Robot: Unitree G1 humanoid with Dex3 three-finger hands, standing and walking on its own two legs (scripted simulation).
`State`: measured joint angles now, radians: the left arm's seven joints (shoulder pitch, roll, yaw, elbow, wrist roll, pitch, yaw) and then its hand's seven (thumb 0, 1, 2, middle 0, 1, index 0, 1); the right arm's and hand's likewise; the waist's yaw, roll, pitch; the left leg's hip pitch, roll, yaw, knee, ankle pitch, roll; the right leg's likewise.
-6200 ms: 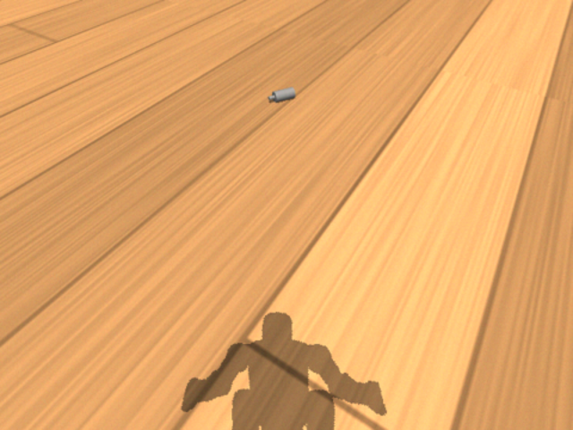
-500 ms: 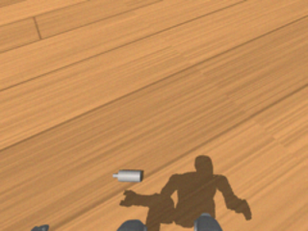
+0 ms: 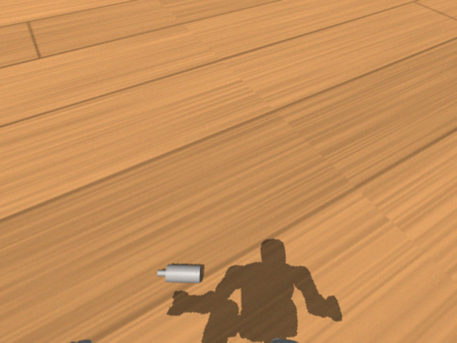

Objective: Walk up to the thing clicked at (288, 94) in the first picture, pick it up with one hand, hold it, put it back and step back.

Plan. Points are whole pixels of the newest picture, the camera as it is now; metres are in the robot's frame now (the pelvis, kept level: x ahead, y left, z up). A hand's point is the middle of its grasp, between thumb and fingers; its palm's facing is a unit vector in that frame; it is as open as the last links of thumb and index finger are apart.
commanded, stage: walk up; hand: left
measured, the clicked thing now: (179, 273) +0.47 +0.21 -0.72
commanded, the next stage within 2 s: none
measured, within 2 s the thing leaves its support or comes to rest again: neither
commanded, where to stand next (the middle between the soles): +0.11 -0.02 m, yaw -2 degrees
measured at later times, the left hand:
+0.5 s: hand out of the picture +0.11 +0.25 -0.13, palm faces -0.06 -0.94 -0.34, open 7.3 cm
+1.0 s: hand out of the picture +0.11 +0.24 -0.13, palm faces -0.07 -0.94 -0.33, open 7.3 cm
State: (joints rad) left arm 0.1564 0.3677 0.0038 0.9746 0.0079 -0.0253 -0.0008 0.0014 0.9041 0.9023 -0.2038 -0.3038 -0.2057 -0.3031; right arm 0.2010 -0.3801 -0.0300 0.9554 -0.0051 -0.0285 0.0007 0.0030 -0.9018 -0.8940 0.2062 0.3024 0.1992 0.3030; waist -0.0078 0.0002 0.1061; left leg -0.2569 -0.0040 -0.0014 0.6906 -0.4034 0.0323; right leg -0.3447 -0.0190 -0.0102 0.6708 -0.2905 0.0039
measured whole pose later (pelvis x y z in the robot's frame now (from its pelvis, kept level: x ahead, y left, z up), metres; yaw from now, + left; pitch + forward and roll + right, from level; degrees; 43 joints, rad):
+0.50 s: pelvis +0.01 +0.00 +0.02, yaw -2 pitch -3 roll +0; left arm 0.07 0.36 -0.01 1.11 0.01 0.00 -0.01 0.00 0.91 0.90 -0.20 -0.30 -0.20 -0.30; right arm 0.07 -0.37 -0.02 1.10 -0.01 -0.03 0.01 0.00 -0.90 -0.89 0.21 0.30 0.20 0.30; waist 0.00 -0.01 0.07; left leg -0.11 0.00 0.03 0.44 -0.29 0.01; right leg -0.21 -0.01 0.02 0.44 -0.19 0.01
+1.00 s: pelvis +0.02 -0.01 +0.03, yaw -3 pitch -2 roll +0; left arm 0.08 0.34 0.00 1.14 0.01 0.00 -0.01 0.00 0.91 0.90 -0.20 -0.30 -0.20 -0.30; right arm 0.09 -0.35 -0.02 1.14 -0.01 -0.03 0.01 0.00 -0.90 -0.89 0.21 0.30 0.20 0.30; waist 0.00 0.00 0.05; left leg -0.05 0.01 0.04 0.34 -0.25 0.00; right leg -0.17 0.00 0.03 0.37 -0.16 0.01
